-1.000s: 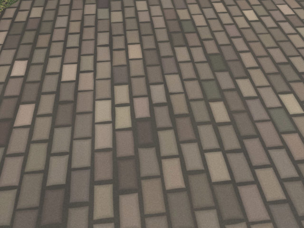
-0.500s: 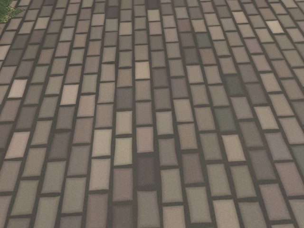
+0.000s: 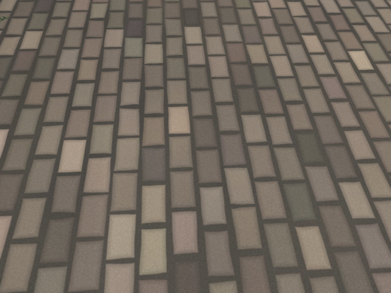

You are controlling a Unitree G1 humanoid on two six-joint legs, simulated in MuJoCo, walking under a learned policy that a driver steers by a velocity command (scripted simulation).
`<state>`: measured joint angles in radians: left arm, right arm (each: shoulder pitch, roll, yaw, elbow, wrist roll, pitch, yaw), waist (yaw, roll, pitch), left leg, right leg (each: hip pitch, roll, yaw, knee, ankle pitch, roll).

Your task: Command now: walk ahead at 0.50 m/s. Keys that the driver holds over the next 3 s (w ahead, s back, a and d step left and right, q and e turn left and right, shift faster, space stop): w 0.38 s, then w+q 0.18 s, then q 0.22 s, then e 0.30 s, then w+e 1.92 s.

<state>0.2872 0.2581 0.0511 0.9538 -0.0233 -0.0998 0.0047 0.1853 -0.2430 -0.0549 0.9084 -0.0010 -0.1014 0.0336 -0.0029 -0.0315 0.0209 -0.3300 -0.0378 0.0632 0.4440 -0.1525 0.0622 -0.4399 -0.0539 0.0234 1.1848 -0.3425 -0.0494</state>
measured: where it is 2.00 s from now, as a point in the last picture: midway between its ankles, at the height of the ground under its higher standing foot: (217, 213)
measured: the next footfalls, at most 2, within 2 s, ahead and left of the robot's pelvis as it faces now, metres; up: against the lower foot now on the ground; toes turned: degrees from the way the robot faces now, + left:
right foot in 0.42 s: +0.40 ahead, -0.16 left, +0.00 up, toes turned -3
left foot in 0.90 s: +0.58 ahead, +0.09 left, +0.00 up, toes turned +13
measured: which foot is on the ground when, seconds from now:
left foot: down 0.00-0.44, up 0.46-0.88, down 0.90-1.00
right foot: up 0.00-0.40, down 0.42-0.90, up 0.92-1.00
